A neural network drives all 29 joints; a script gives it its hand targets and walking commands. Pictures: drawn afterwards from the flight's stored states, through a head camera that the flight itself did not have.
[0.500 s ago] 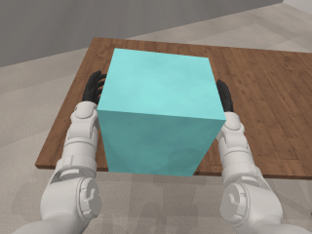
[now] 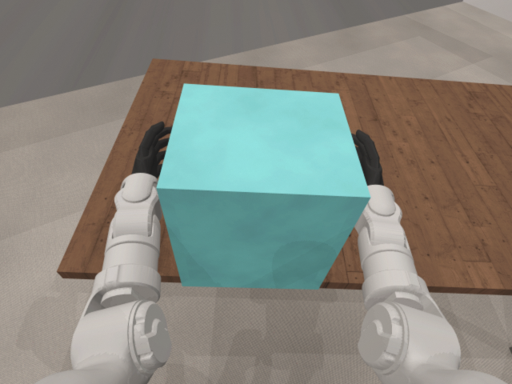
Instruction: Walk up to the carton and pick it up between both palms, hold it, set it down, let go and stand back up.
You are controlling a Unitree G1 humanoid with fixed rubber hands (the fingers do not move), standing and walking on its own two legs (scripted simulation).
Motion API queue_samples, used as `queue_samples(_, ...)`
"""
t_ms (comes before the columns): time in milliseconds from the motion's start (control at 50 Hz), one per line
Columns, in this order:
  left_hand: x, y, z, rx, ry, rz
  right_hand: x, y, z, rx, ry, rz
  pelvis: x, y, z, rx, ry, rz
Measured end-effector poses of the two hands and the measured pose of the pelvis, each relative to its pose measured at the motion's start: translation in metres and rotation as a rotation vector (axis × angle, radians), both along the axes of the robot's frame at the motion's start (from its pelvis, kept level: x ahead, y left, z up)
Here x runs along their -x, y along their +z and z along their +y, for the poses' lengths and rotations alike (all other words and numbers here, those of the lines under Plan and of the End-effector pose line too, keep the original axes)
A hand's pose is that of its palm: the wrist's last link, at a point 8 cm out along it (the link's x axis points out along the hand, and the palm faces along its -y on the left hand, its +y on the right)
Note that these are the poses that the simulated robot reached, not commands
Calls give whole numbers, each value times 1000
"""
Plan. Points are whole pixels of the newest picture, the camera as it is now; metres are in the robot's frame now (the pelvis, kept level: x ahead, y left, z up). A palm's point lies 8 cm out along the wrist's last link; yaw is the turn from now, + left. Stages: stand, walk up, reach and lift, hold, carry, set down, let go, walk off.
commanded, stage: set down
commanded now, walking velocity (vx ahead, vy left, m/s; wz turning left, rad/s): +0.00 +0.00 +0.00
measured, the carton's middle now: (256, 194) +0.41 +0.02 +0.05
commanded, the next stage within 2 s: none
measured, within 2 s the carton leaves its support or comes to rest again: neither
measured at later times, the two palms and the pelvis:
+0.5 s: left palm (147, 173) +0.39 +0.20 +0.10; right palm (367, 180) +0.40 -0.15 +0.11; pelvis +0.00 +0.00 +0.00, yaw +0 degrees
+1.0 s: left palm (155, 178) +0.41 +0.19 +0.07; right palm (359, 194) +0.41 -0.16 +0.07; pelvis -0.01 +0.00 -0.01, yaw -2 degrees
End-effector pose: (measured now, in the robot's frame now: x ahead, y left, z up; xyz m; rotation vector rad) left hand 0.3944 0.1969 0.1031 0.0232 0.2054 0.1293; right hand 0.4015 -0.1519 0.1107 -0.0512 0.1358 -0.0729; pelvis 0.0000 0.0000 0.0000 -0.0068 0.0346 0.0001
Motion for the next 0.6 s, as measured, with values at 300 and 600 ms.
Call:
queue_samples(300, 1, 0, 0, 10, 1, -1, 0, 0, 0, 17, 5, -15, -1, 0, -1, -3, 3, -16)
queue_samples(600, 2, -1, 0, 25, 1, -3, 0, 0, 0, 25, 7, -22, -1, 0, 0, -5, -6, -24)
